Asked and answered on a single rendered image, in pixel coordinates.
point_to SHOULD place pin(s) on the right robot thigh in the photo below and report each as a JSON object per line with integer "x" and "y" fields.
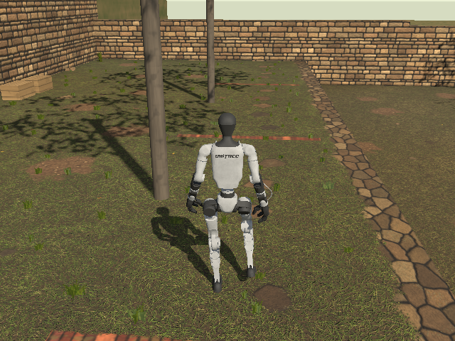
{"x": 244, "y": 207}

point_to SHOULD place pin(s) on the robot right forearm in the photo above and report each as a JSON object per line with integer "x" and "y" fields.
{"x": 260, "y": 192}

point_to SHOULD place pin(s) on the robot right hand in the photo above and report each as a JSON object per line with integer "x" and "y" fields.
{"x": 264, "y": 212}

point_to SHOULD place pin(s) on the robot left hand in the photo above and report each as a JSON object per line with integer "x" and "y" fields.
{"x": 194, "y": 203}

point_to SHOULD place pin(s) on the left robot upper arm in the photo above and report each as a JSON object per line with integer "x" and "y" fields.
{"x": 204, "y": 151}

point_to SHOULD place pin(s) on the right robot upper arm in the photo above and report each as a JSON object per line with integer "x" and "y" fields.
{"x": 250, "y": 151}

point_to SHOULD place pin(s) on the robot left shin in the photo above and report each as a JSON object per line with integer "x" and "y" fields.
{"x": 215, "y": 261}

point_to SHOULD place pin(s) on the robot left forearm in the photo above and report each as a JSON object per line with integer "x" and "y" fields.
{"x": 194, "y": 188}

